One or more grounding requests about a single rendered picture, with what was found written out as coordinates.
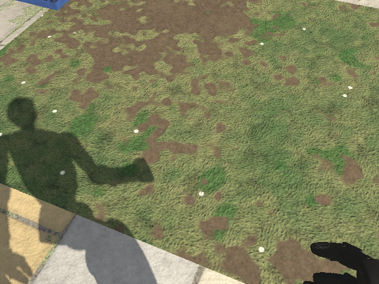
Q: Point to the robot right hand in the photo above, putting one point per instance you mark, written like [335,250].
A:
[367,268]

